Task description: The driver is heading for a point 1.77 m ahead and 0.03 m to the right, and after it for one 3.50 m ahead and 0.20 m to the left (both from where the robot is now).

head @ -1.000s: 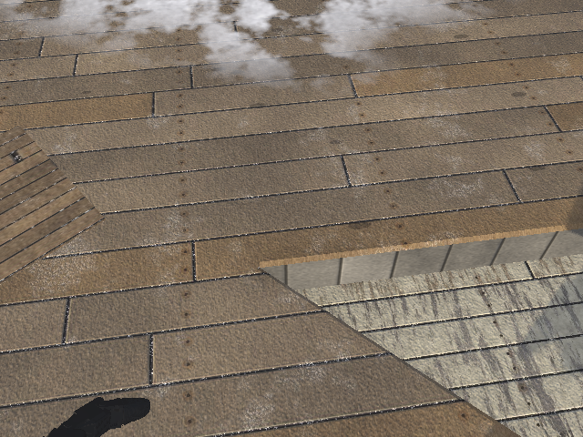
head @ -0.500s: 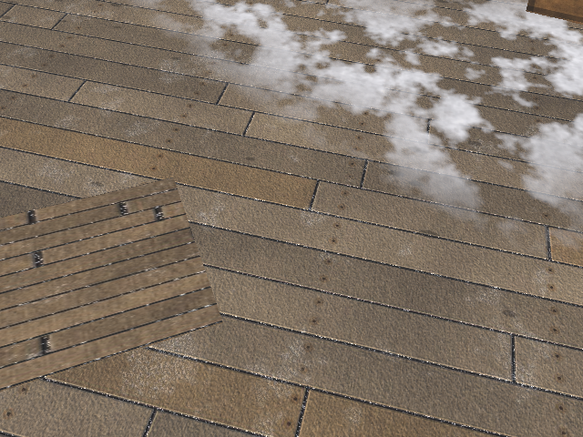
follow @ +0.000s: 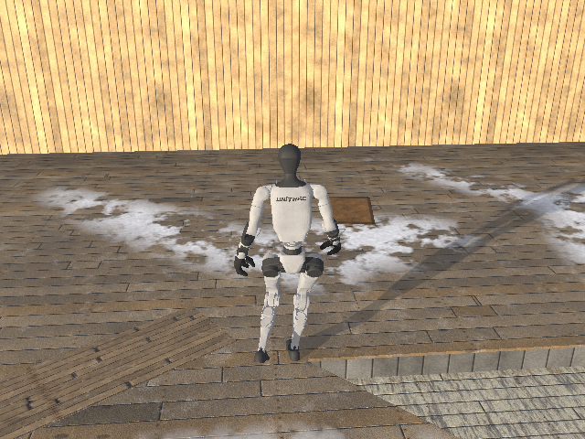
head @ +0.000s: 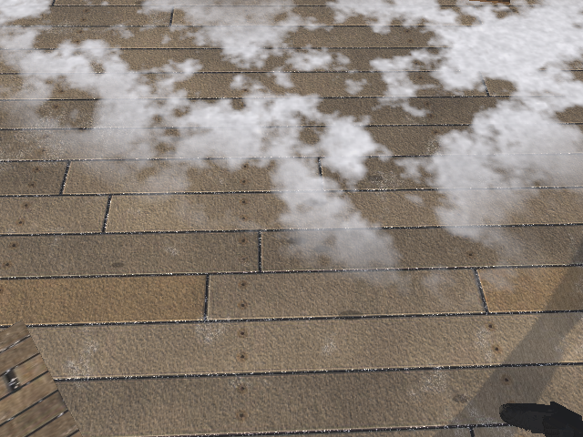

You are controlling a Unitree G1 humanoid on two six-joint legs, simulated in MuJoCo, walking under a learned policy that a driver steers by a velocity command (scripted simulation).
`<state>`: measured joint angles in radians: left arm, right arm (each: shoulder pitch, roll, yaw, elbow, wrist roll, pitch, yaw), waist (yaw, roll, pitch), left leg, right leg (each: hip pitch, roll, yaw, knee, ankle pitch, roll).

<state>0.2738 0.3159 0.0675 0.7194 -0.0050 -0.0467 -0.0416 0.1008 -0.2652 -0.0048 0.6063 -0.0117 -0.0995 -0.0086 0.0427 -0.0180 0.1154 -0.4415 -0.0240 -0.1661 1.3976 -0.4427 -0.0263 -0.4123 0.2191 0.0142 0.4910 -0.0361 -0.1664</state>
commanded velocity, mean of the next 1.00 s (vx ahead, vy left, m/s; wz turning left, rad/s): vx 0.08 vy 0.00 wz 0.02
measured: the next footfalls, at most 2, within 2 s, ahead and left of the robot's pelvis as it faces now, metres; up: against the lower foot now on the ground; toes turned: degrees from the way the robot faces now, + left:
left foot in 0.32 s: +0.36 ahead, +0.12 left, +0.00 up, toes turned -23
right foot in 0.72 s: +0.22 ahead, -0.06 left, +0.00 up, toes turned -1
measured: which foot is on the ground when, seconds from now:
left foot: up 0.00-0.30, down 0.32-0.74, up 0.76-1.00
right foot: down 0.00-0.32, up 0.34-0.70, down 0.72-1.00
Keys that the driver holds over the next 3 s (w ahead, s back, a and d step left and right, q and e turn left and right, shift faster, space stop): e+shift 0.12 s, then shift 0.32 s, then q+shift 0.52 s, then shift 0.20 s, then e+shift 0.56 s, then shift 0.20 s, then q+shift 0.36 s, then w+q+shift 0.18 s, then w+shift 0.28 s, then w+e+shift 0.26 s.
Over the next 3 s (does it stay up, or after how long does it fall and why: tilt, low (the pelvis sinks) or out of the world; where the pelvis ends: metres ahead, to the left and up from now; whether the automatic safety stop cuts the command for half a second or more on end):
stays up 0.69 0.06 0.03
